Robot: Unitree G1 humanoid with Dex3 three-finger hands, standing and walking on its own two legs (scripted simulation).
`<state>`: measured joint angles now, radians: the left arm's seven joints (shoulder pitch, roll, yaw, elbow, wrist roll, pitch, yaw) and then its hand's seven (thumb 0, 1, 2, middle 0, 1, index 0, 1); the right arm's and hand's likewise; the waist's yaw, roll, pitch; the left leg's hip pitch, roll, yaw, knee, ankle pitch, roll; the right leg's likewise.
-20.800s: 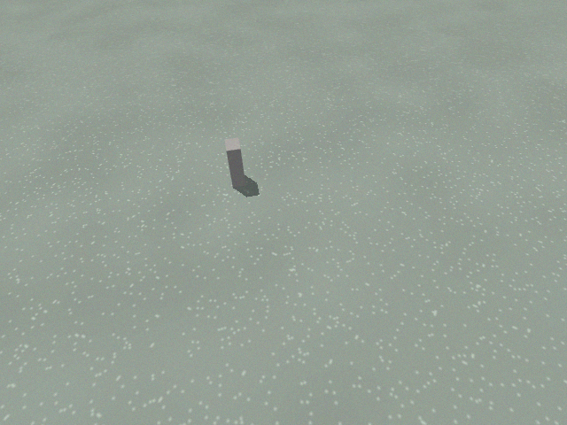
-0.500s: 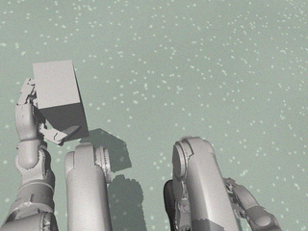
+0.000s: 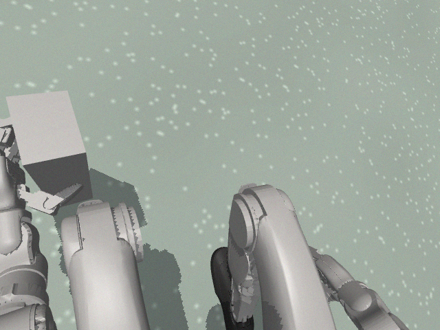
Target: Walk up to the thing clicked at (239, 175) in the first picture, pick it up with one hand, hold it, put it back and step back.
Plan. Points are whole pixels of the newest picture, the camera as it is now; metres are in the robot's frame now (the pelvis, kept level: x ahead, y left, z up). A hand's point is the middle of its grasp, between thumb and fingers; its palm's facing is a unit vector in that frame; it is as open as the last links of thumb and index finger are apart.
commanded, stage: lower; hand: left
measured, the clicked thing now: (60, 160) +0.40 +0.24 -0.12
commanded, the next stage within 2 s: loosen in 1.06 s
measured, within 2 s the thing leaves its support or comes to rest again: neither
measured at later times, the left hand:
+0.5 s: hand (49, 171) +0.39 +0.26 -0.14, palm faces +0.25 -0.97 +0.00, open 12.9 cm
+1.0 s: hand (47, 174) +0.39 +0.26 -0.16, palm faces +0.27 -0.96 +0.01, open 12.9 cm
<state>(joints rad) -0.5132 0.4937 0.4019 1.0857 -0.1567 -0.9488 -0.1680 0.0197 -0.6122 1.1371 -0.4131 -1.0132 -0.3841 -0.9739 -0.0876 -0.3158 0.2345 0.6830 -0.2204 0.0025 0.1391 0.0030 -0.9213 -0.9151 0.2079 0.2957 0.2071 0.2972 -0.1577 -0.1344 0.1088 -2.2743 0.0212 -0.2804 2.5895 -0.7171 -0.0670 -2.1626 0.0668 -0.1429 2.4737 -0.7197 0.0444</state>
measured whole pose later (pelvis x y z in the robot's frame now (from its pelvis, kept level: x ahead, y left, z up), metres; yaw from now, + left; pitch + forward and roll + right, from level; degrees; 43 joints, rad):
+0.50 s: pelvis -0.01 +0.01 +0.00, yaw -2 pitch +17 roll -13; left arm -0.51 0.59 0.41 1.18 -0.15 -1.03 -0.08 0.02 -0.61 1.14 -0.42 -1.02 -0.39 -0.98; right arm -0.15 -0.34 0.35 0.64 -0.28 0.00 0.16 0.00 -0.92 -0.91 0.21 0.30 0.21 0.30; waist -0.19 -0.19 0.20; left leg -2.24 0.01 -0.35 2.63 -0.71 -0.07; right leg -2.11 0.09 -0.19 2.46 -0.69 0.06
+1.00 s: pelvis -0.01 +0.01 -0.01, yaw -4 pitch +15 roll -15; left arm -0.51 0.64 0.41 1.23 -0.13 -1.09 -0.02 0.02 -0.61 1.12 -0.43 -0.99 -0.40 -0.96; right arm -0.17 -0.34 0.40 0.62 -0.30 -0.01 0.17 0.00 -0.91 -0.91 0.21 0.30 0.21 0.30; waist -0.19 -0.22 0.23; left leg -2.24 0.01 -0.37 2.65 -0.71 -0.05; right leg -2.08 0.10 -0.21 2.45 -0.68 0.07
